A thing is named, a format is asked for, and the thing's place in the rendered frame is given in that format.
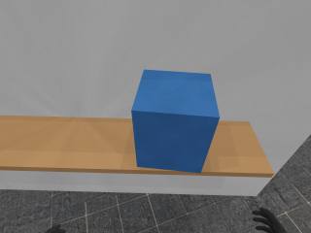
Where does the table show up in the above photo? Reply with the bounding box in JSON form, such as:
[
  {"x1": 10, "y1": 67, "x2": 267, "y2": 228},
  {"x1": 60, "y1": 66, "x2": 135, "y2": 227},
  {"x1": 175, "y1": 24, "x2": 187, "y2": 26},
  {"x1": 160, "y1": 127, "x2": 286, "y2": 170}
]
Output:
[{"x1": 0, "y1": 115, "x2": 274, "y2": 178}]

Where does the carton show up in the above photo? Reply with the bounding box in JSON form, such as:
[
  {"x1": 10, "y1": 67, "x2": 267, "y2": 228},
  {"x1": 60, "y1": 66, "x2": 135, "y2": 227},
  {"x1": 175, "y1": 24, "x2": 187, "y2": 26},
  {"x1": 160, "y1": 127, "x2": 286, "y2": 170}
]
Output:
[{"x1": 131, "y1": 69, "x2": 220, "y2": 174}]

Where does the robot right hand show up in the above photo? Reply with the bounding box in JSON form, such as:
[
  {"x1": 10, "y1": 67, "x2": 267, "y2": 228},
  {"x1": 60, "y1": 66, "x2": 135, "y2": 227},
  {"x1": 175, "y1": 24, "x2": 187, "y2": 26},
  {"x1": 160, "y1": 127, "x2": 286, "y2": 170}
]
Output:
[{"x1": 252, "y1": 207, "x2": 287, "y2": 233}]

